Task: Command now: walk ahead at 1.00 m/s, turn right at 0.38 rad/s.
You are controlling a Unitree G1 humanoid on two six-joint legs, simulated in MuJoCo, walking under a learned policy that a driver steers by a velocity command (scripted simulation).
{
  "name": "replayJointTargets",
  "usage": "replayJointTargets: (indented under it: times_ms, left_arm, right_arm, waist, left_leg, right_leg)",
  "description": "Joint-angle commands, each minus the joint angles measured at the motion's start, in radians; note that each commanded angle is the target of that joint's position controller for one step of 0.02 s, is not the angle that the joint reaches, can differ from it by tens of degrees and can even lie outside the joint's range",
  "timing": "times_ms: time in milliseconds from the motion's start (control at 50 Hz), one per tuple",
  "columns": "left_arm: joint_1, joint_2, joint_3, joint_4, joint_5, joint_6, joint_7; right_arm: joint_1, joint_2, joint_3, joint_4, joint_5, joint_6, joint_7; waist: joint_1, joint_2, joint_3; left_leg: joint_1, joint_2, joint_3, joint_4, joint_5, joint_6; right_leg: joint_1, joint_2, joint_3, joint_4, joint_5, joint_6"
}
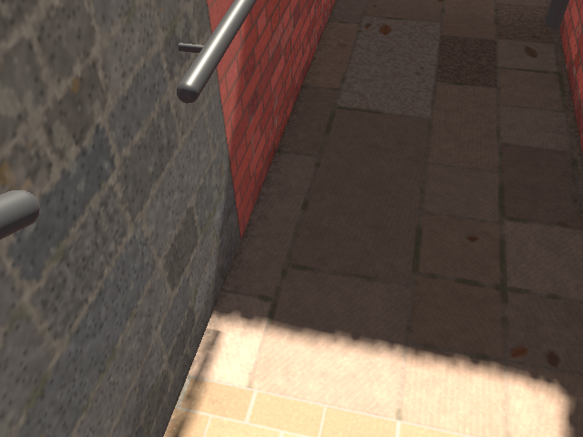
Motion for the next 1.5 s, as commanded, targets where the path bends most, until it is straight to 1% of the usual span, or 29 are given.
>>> replayJointTargets:
  times_ms: [20,40,80,120,180,200,240,260,280,340,360,380,420,460,500,560,600,620,640,700,740,840,1060,1120,1140,1200,1380,1460,1500]
  left_arm:
    - [-0.106,0.102,0.051,-0.148,-0.016,-0.001,0.023]
    - [-0.154,0.053,0.034,-0.175,-0.022,0.021,0.03]
    - [-0.118,0.019,0.015,-0.177,0.005,0.049,0.013]
    - [-0.185,0.063,0.025,-0.182,-0.006,0.03,-0.031]
    - [-0.294,0.091,0.031,-0.233,-0.025,0.058,-0.037]
    - [-0.086,0.167,0.062,-0.159,0.013,0.06,-0.031]
    - [0.426,0.264,0.102,-0.012,0.063,0.088,-0.006]
    - [0.436,0.224,0.086,0.004,0.063,0.103,-0.006]
    - [0.223,0.251,0.06,-0.073,0.051,0.075,-0.001]
    - [-0.031,0.224,0.053,-0.214,0.011,0.017,-0.025]
    - [-0.134,0.342,0.08,-0.262,0.054,0.007,-0.027]
    - [-0.291,0.276,0.061,-0.332,0.045,0.02,0.005]
    - [-0.329,0.29,0.07,-0.362,0.073,0.056,0.075]
    - [-0.235,0.192,0.053,-0.325,-0.022,0.051,0.119]
    - [-0.204,0.207,0.059,-0.292,-0.013,0.091,0.126]
    - [-0.191,0.085,0.033,-0.281,-0.013,0.114,0.139]
    - [-0.186,0.048,0.017,-0.25,0.019,0.108,0.088]
    - [-0.11,-0.015,0.008,-0.23,0.029,0.101,0.062]
    - [0.09,-0.017,-0.012,-0.265,-0.01,0.084,0.042]
    - [-0.18,0.111,-0.006,-0.349,0.02,0.087,0.051]
    - [-0.444,0.213,0.031,-0.416,0.043,0.129,0.083]
    - [-0.541,0.035,0.004,-0.496,0.058,0.144,0.092]
    - [-0.628,0.132,0.06,-0.48,0.012,0.082,0.035]
    - [-0.464,0.175,0.081,-0.429,0.032,0.092,0.034]
    - [-0.424,0.233,0.082,-0.435,0.064,0.103,0.03]
    - [-0.536,0.147,0.062,-0.476,0.071,0.09,0.009]
    - [-0.435,0.193,0.039,-0.392,0.039,0.127,-0.001]
    - [-0.398,0.304,0.07,-0.413,0.017,0.119,-0.005]
    - [-0.371,0.267,0.064,-0.428,0.02,0.102,-0.012]
  right_arm:
    - [0.181,-0.092,-0.021,0.057,0.013,0.004,-0.023]
    - [0.08,-0.088,-0.011,0.05,0.007,-0.004,-0.035]
    - [0.04,-0.098,-0.007,0.054,-0.045,-0.016,-0.053]
    - [0.022,-0.059,-0.007,0.06,0.012,-0.025,-0.095]
    - [0.031,-0.101,-0.026,0.089,0.027,-0.029,-0.117]
    - [-0.017,-0.143,-0.036,0.087,0.004,-0.031,-0.107]
    - [-0.269,-0.205,-0.055,-0.01,0.048,-0.031,-0.078]
    - [-0.307,-0.128,-0.046,-0.008,0.064,-0.032,-0.089]
    - [-0.118,-0.004,-0.019,-0.095,0.018,-0.062,-0.082]
    - [-0.033,-0.096,-0.037,-0.091,0.003,-0.077,-0.082]
    - [0.045,-0.01,-0.01,-0.133,0.039,-0.069,-0.081]
    - [-0.074,-0.103,-0.032,-0.167,0.057,-0.036,-0.09]
    - [-0.06,-0.103,-0.038,-0.143,0.009,-0.001,-0.088]
    - [-0.138,-0.107,-0.027,-0.164,-0.027,-0.033,-0.048]
    - [-0.254,0.002,-0.01,-0.234,0.007,-0.002,-0.024]
    - [-0.034,-0.046,-0.027,-0.186,0.04,0.036,-0.022]
    - [0.301,-0.079,-0.048,-0.054,0.002,0.03,-0.01]
    - [0.412,-0.058,-0.025,0.01,-0.022,0.026,0.0]
    - [0.3,-0.083,-0.011,0.034,-0.019,0.018,0.004]
    - [0.008,-0.146,-0.035,-0.063,0.001,0.048,-0.013]
    - [0.011,-0.159,-0.022,-0.118,-0.02,0.071,-0.042]
    - [0.157,-0.104,-0.003,-0.113,0.047,0.128,-0.108]
    - [0.145,-0.174,-0.074,-0.206,0.037,0.161,-0.115]
    - [0.137,-0.104,-0.054,-0.213,0.054,0.147,-0.086]
    - [0.191,-0.086,-0.051,-0.241,0.075,0.145,-0.084]
    - [0.131,-0.281,-0.105,-0.217,0.023,0.163,-0.094]
    - [0.002,-0.022,0.007,-0.236,-0.02,0.133,-0.056]
    - [-0.012,-0.14,-0.034,-0.252,0.002,0.117,-0.073]
    - [0.098,-0.242,-0.059,-0.255,-0.022,0.116,-0.095]
  waist:
    - [-0.011,-0.066,0.07]
    - [0.027,-0.02,0.177]
    - [0.046,0.023,0.138]
    - [0.054,0.038,0.11]
    - [0.031,0.044,0.09]
    - [0.127,0.074,-0.027]
    - [0.414,-0.13,-0.103]
    - [0.441,-0.289,0.099]
    - [0.185,-0.68,0.122]
    - [0.017,0.096,0.049]
    - [-0.081,-0.071,-0.104]
    - [-0.101,0.121,0.016]
    - [-0.128,0.104,-0.084]
    - [-0.057,0.099,-0.063]
    - [-0.032,0.0,-0.042]
    - [-0.09,-0.127,-0.001]
    - [-0.192,-0.055,-0.058]
    - [-0.187,0.169,-0.093]
    - [0.012,0.392,-0.179]
    - [0.036,0.003,-0.255]
    - [-0.039,-0.176,-0.148]
    - [-0.05,0.072,-0.109]
    - [-0.068,0.158,0.02]
    - [-0.038,-0.047,-0.111]
    - [-0.075,-0.295,-0.143]
    - [-0.082,-0.191,-0.021]
    - [-0.05,-0.169,-0.036]
    - [-0.064,-0.185,0.022]
    - [-0.088,-0.102,-0.106]
  left_leg:
    - [0.177,0.367,-0.348,-0.124,0.392,0.195]
    - [-0.08,0.487,-0.477,-0.146,0.323,0.225]
    - [-0.207,0.403,-0.334,-0.094,0.375,0.165]
    - [-0.361,0.213,-0.041,-0.024,-0.024,0.028]
    - [-0.315,0.153,0.126,0.096,0.005,-0.028]
    - [-0.325,0.155,0.145,0.279,0.28,-0.045]
    - [-0.324,0.109,0.178,1.026,0.601,-0.156]
    - [-0.52,0.004,0.108,1.525,-0.22,-0.187]
    - [-0.781,-0.068,-0.071,1.573,-0.535,-0.154]
    - [-0.782,0.019,-0.13,1.11,-0.236,-0.041]
    - [-0.815,0.031,-0.253,0.99,-0.193,-0.066]
    - [-0.625,0.048,-0.263,0.636,-0.063,-0.152]
    - [-0.22,-0.019,-0.197,0.508,0.266,-0.178]
    - [-0.08,-0.06,-0.191,0.015,0.827,-0.127]
    - [0.17,-0.129,-0.145,-0.141,0.839,-0.153]
    - [0.192,0.04,-0.199,-0.533,1.13,-0.141]
    - [0.508,0.163,-0.202,-0.461,1.181,-0.117]
    - [0.762,0.19,-0.251,-0.177,1.533,-0.083]
    - [0.893,0.324,-0.544,-0.071,1.374,0.089]
    - [0.472,0.405,-0.775,-0.281,0.757,0.339]
    - [0.202,0.307,-0.744,-0.344,0.592,0.272]
    - [0.163,0.009,-0.503,-0.303,0.596,0.099]
    - [0.113,0.01,-0.771,-0.364,0.028,0.073]
    - [-0.117,-0.134,-0.618,-0.061,-0.268,-0.012]
    - [-0.312,-0.259,-0.404,0.211,-0.39,-0.05]
    - [-0.433,-0.102,-0.282,0.51,-0.152,-0.145]
    - [-0.043,-0.021,-0.068,0.079,-0.027,-0.184]
    - [0.081,-0.06,-0.073,-0.278,0.11,-0.129]
    - [0.373,0.135,-0.197,-0.236,0.461,-0.053]
  right_leg:
    - [-0.532,-0.128,0.048,-0.339,0.359,0.029]
    - [-0.49,-0.192,0.054,-0.469,0.343,0.078]
    - [-0.351,-0.18,-0.003,-0.532,0.511,0.105]
    - [-0.095,-0.152,-0.029,-0.924,1.084,0.063]
    - [0.156,-0.071,-0.191,-1.055,1.144,0.064]
    - [0.44,0.004,-0.273,-0.859,1.206,0.035]
    - [0.809,0.047,-0.363,-1.069,1.162,-0.057]
    - [0.745,-0.081,-0.14,-1.249,1.055,-0.156]
    - [0.746,-0.058,0.1,-1.106,1.39,-0.197]
    - [0.469,-0.143,0.342,-1.147,1.201,-0.216]
    - [0.42,-0.346,0.761,-1.157,1.109,-0.389]
    - [0.033,-0.322,0.764,-1.228,1.019,-0.377]
    - [-0.184,-0.164,0.553,-1.14,1.086,-0.307]
    - [-0.226,0.092,0.251,-0.98,0.496,-0.151]
    - [-0.299,0.157,0.246,-0.976,0.114,-0.093]
    - [-0.013,0.184,0.138,-0.66,0.059,-0.025]
    - [-0.112,0.179,0.031,-0.289,-0.038,0.015]
    - [-0.413,0.251,0.012,0.048,-0.347,0.042]
    - [-0.649,0.148,0.106,0.207,-0.312,0.063]
    - [-0.528,-0.044,0.003,0.146,-0.03,0.111]
    - [-0.433,-0.04,0.02,-0.046,0.169,0.109]
    - [-0.321,0.044,-0.05,-0.603,0.397,0.177]
    - [0.066,0.055,0.034,-1.256,0.339,0.11]
    - [0.491,-0.161,0.104,-1.388,0.584,0.012]
    - [0.578,-0.386,0.283,-1.38,0.833,-0.109]
    - [0.387,-0.338,0.193,-1.438,0.643,-0.146]
    - [0.149,-0.158,0.008,-1.408,0.74,-0.152]
    - [0.172,-0.175,0.178,-1.366,0.641,-0.137]
    - [0.036,-0.128,0.169,-1.211,0.513,-0.028]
